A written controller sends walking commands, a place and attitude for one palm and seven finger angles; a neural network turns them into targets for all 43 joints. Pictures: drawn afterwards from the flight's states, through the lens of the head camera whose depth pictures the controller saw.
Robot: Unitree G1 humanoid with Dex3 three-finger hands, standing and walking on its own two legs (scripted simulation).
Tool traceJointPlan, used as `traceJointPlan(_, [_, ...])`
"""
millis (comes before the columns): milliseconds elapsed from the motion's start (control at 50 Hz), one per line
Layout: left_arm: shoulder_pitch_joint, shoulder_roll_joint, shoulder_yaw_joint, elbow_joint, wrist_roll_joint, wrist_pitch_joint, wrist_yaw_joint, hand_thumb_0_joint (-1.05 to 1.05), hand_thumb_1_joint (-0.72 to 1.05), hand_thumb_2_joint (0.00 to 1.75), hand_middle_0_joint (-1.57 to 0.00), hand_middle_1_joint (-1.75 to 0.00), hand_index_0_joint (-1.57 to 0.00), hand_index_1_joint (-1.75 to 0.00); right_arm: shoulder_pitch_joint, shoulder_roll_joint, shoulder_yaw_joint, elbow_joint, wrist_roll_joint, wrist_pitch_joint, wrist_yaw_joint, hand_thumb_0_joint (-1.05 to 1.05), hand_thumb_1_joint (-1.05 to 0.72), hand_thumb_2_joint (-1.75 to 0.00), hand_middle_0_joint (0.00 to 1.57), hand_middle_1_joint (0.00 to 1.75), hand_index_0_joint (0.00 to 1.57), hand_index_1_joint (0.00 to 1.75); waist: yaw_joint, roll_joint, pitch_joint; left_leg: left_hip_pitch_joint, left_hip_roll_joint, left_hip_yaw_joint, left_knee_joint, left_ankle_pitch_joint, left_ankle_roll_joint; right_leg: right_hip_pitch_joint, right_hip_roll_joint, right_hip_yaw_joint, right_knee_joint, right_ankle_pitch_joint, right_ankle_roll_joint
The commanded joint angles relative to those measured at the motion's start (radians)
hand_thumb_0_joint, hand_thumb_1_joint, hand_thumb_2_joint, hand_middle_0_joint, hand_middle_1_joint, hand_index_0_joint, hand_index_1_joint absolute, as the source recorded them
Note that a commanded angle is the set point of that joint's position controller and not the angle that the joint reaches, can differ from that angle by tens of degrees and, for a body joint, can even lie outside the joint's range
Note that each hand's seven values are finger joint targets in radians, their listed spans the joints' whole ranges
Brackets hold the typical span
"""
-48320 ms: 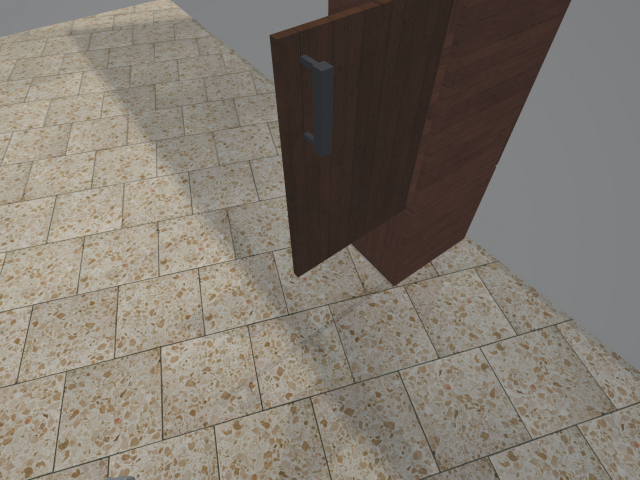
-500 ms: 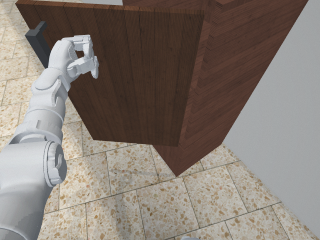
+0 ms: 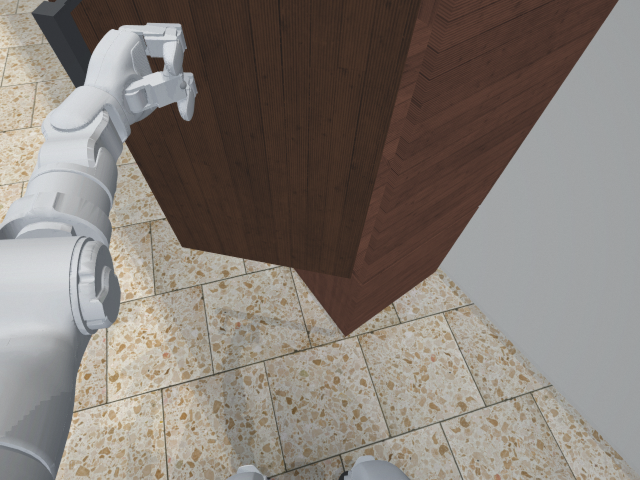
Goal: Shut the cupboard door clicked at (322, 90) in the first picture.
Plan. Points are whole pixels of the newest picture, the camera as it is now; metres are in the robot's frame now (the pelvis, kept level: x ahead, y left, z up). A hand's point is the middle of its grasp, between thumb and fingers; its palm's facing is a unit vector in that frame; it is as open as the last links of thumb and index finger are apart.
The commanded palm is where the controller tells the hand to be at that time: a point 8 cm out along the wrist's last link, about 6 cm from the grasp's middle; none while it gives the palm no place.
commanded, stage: push the door shut along its arc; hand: left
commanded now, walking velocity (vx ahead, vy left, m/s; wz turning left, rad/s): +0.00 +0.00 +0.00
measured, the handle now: (95, 66) +0.58 +0.20 +0.16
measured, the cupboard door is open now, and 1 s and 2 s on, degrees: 43 26 26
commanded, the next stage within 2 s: pull the fist back off the door in 0.32 s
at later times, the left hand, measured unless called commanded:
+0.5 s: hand (210, 48) +0.58 +0.07 +0.18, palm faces -0.26 -0.96 +0.12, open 3.4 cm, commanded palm +0.58 +0.10 +0.17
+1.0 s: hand (201, 69) +0.55 +0.08 +0.17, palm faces +0.03 -1.00 -0.02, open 3.1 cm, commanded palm +0.50 +0.12 +0.17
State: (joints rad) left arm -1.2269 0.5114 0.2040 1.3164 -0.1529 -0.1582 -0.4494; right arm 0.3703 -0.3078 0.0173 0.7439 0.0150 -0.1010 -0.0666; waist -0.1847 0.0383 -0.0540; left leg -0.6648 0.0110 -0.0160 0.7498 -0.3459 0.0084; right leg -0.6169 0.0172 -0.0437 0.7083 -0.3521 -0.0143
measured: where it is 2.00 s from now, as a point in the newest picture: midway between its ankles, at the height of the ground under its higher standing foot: outside the picture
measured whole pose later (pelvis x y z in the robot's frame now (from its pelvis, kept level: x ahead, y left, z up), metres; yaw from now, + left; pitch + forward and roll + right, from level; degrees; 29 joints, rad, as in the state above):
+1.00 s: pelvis +0.03 -0.01 +0.01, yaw -3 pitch +14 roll -1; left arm -1.02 0.31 0.33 1.11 -0.03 -0.18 0.03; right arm 0.47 -0.26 -0.02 0.69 -0.01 -0.03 0.05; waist -0.14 0.07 -0.12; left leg -0.55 0.04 0.02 0.67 -0.36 0.00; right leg -0.52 0.04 0.00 0.63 -0.35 -0.02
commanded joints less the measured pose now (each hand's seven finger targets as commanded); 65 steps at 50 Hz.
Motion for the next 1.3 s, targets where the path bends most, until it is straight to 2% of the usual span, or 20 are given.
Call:
traceJointPlan(0, [-0.651, 0.136, 0.004, -0.189, -0.019, -0.064, -0.014, 0.0, 0.9, 0.9, -1.3, -1.5, -1.3, -1.5, 0.16, -0.182, -0.063, -0.02, -0.003, -0.026, -0.019, 0.0, -0.9, -0.9, 0.2, 0.3, 0.2, 0.3, -0.093, 0.041, -0.412, 0.391, -0.008, -0.045, -0.009, 0.308, 0.033, -0.044, 0.023, 0.015, -0.071, 0.309, 0.005])
traceJointPlan(160, [-0.748, 0.083, -0.03, -0.179, -0.017, -0.061, -0.017, 0.0, 0.9, 0.9, -1.3, -1.5, -1.3, -1.5, 0.19, -0.184, -0.066, 0.012, -0.011, -0.038, -0.019, 0.0, -0.9, -0.9, 0.2, 0.3, 0.2, 0.3, -0.126, 0.079, -0.481, 0.436, -0.004, -0.055, 0.03, 0.351, 0.037, -0.122, 0.03, -0.004, -0.037, 0.295, 0.002])
traceJointPlan(220, [-0.79, 0.108, -0.025, -0.17, 0.0, -0.058, -0.02, 0.0, 0.9, 0.9, -1.3, -1.5, -1.3, -1.5, 0.2, -0.19, -0.068, 0.02, -0.013, -0.037, -0.016, 0.0, -0.9, -0.9, 0.2, 0.3, 0.2, 0.3, -0.132, 0.089, -0.508, 0.437, -0.003, -0.066, 0.041, 0.355, 0.032, -0.143, 0.032, 0.0, -0.028, 0.292, 0.004])
traceJointPlan(260, [-0.793, 0.065, -0.047, -0.156, -0.001, -0.055, -0.016, 0.0, 0.9, 0.9, -1.3, -1.5, -1.3, -1.5, 0.213, -0.185, -0.067, 0.031, -0.013, -0.036, -0.017, 0.0, -0.9, -0.9, 0.2, 0.3, 0.2, 0.3, -0.144, 0.096, -0.499, 0.449, -0.001, -0.063, 0.048, 0.369, 0.035, -0.167, 0.036, -0.014, -0.023, 0.286, 0.0])
traceJointPlan(400, [-0.84, 0.115, -0.025, -0.122, 0.024, -0.038, -0.023, 0.0, 0.9, 0.9, -1.3, -1.5, -1.3, -1.5, 0.234, -0.189, -0.07, 0.046, -0.02, -0.031, -0.013, 0.0, -0.9, -0.9, 0.2, 0.3, 0.2, 0.3, -0.149, 0.097, -0.539, 0.43, -0.009, -0.061, 0.073, 0.412, 0.034, -0.158, 0.044, -0.011, -0.005, 0.337, -0.002])
traceJointPlan(420, [-0.884, 0.163, 0.2, -0.128, -0.041, 0.004, 0.195, 0.0, 0.9, 0.9, -1.3, -1.5, -1.3, -1.5, 0.285, -0.135, -0.046, 0.006, -0.019, -0.037, 0.007, 0.0, -0.9, -0.9, 0.2, 0.3, 0.2, 0.3, -0.107, 0.161, -0.542, 0.321, 0.011, -0.069, 0.058, 0.384, 0.016, -0.084, 0.031, 0.018, -0.047, 0.332, 0.006])
traceJointPlan(440, [-0.857, 0.105, 0.156, -0.115, -0.003, 0.02, 0.305, 0.0, 0.9, 0.9, -1.3, -1.5, -1.3, -1.5, 0.307, -0.133, -0.046, 0.005, -0.03, -0.04, 0.031, 0.0, -0.9, -0.9, 0.2, 0.3, 0.2, 0.3, -0.114, 0.157, -0.546, 0.313, 0.009, -0.077, 0.041, 0.393, 0.007, -0.069, 0.034, 0.01, -0.033, 0.336, 0.012])
traceJointPlan(480, [-0.782, 0.05, 0.17, -0.141, 0.027, 0.016, 0.435, 0.0, 0.9, 0.9, -1.3, -1.5, -1.3, -1.5, 0.323, -0.13, -0.059, -0.007, -0.055, -0.036, 0.067, 0.0, -0.9, -0.9, 0.2, 0.3, 0.2, 0.3, -0.102, 0.115, -0.572, 0.343, 0.012, -0.09, 0.053, 0.496, -0.001, -0.081, 0.038, -0.009, -0.011, 0.37, 0.017])
traceJointPlan(560, [-0.638, 0.058, 0.162, -0.242, 0.197, -0.061, 0.633, 0.0, 0.9, 0.9, -1.3, -1.5, -1.3, -1.5, 0.361, -0.124, -0.071, -0.045, -0.101, -0.006, 0.13, 0.0, -0.9, -0.9, 0.2, 0.3, 0.2, 0.3, -0.064, 0.113, -0.618, 0.352, 0.006, -0.058, 0.069, 0.592, -0.002, -0.031, 0.036, -0.012, 0.006, 0.446, 0.012])
traceJointPlan(620, [-0.6, 0.07, 0.129, -0.254, 0.254, -0.081, 0.612, 0.0, 0.9, 0.9, -1.3, -1.5, -1.3, -1.5, 0.365, -0.13, -0.082, -0.061, -0.095, 0.027, 0.142, 0.0, -0.9, -0.9, 0.2, 0.3, 0.2, 0.3, -0.06, 0.077, -0.61, 0.341, 0.0, -0.032, 0.038, 0.555, 0.007, 0.045, 0.038, -0.001, -0.011, 0.493, 0.009])
traceJointPlan(720, [-0.575, 0.109, 0.199, -0.321, 0.141, -0.055, 0.509, 0.0, 0.9, 0.9, -1.3, -1.5, -1.3, -1.5, 0.321, -0.128, -0.09, -0.098, -0.055, 0.057, 0.109, 0.0, -0.9, -0.9, 0.2, 0.3, 0.2, 0.3, -0.016, -0.012, -0.623, 0.315, -0.021, 0.01, -0.025, 0.483, 0.019, 0.258, 0.043, 0.026, -0.065, 0.622, 0.011])
traceJointPlan(780, [-0.526, 0.129, 0.227, -0.416, 0.119, -0.105, 0.504, 0.0, 0.9, 0.9, -1.3, -1.5, -1.3, -1.5, 0.296, -0.109, -0.082, -0.106, -0.046, 0.047, 0.095, 0.0, -0.9, -0.9, 0.2, 0.3, 0.2, 0.3, 0.014, 0.025, -0.606, 0.341, -0.02, 0.023, -0.044, 0.499, 0.018, 0.299, 0.043, 0.03, -0.071, 0.653, 0.01])
traceJointPlan(800, [-0.486, 0.078, 0.192, -0.447, 0.12, -0.126, 0.506, 0.0, 0.9, 0.9, -1.3, -1.5, -1.3, -1.5, 0.289, -0.101, -0.084, -0.109, -0.05, 0.038, 0.098, 0.0, -0.9, -0.9, 0.2, 0.3, 0.2, 0.3, 0.015, 0.028, -0.594, 0.355, -0.021, 0.028, -0.041, 0.523, 0.021, 0.298, 0.043, 0.029, -0.071, 0.675, 0.01])
traceJointPlan(860, [-0.313, 0.047, 0.167, -0.387, 0.147, -0.14, 0.514, 0.0, 0.9, 0.9, -1.3, -1.5, -1.3, -1.5, 0.278, -0.094, -0.084, -0.103, -0.044, 0.036, 0.102, 0.0, -0.9, -0.9, 0.2, 0.3, 0.2, 0.3, 0.03, -0.011, -0.48, 0.324, -0.017, 0.042, -0.059, 0.501, 0.023, 0.293, 0.04, 0.02, -0.081, 0.647, 0.01])
traceJointPlan(960, [-0.12, -0.09, 0.082, -0.404, 0.089, -0.036, 0.45, 0.0, 0.9, 0.9, -1.3, -1.5, -1.3, -1.5, 0.203, -0.097, -0.095, -0.139, -0.01, 0.053, 0.098, 0.0, -0.9, -0.9, 0.2, 0.3, 0.2, 0.3, 0.053, -0.069, -0.412, 0.334, -0.027, 0.064, -0.094, 0.468, 0.026, 0.337, 0.031, 0.018, -0.117, 0.671, 0.013])
traceJointPlan(1000, [-0.12, -0.125, 0.053, -0.501, 0.052, -0.009, 0.43, 0.0, 0.9, 0.9, -1.3, -1.5, -1.3, -1.5, 0.154, -0.092, -0.09, -0.151, 0.001, 0.054, 0.089, 0.0, -0.9, -0.9, 0.2, 0.3, 0.2, 0.3, 0.061, -0.054, -0.407, 0.364, -0.026, 0.06, -0.104, 0.463, 0.026, 0.341, 0.03, 0.021, -0.13, 0.668, 0.013])
traceJointPlan(1060, [-0.212, -0.199, -0.022, -0.638, 0.012, -0.018, 0.436, 0.0, 0.9, 0.9, -1.3, -1.5, -1.3, -1.5, 0.112, -0.08, -0.087, -0.152, 0.009, 0.036, 0.07, 0.0, -0.9, -0.9, 0.2, 0.3, 0.2, 0.3, 0.034, -0.035, -0.361, 0.417, -0.023, 0.055, -0.109, 0.409, 0.029, 0.299, 0.031, 0.021, -0.158, 0.586, 0.016])
traceJointPlan(1080, [-0.256, -0.168, -0.003, -0.673, 0.014, -0.035, 0.448, 0.0, 0.9, 0.9, -1.3, -1.5, -1.3, -1.5, 0.101, -0.081, -0.086, -0.141, 0.009, 0.029, 0.064, 0.0, -0.9, -0.9, 0.2, 0.3, 0.2, 0.3, 0.034, -0.032, -0.377, 0.435, -0.023, 0.044, -0.112, 0.396, 0.027, 0.29, 0.031, 0.024, -0.158, 0.562, 0.015])
traceJointPlan(1220, [-0.337, -0.222, -0.079, -0.695, 0.067, -0.088, 0.525, 0.0, 0.9, 0.9, -1.3, -1.5, -1.3, -1.5, 0.035, -0.06, -0.07, -0.1, 0.008, -0.017, 0.051, 0.0, -0.9, -0.9, 0.2, 0.3, 0.2, 0.3, 0.034, 0.045, -0.42, 0.512, -0.02, 0.009, -0.117, 0.348, 0.009, 0.216, 0.025, 0.012, -0.132, 0.419, 0.003])
traceJointPlan(1280, [-0.329, -0.18, -0.035, -0.519, 0.076, -0.046, 0.545, 0.0, 0.9, 0.9, -1.3, -1.5, -1.3, -1.5, 0.032, -0.07, -0.06, -0.084, 0.006, -0.012, 0.048, 0.0, -0.9, -0.9, 0.2, 0.3, 0.2, 0.3, 0.033, -0.048, -0.343, 0.42, -0.026, 0.008, -0.139, 0.266, 0.01, 0.214, 0.019, 0.014, -0.143, 0.368, 0.01])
